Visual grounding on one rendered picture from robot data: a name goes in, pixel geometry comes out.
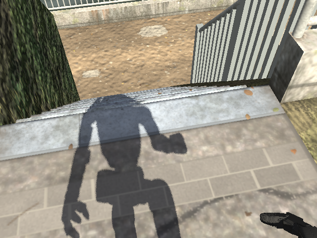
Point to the robot right hand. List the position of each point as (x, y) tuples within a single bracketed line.
[(289, 222)]

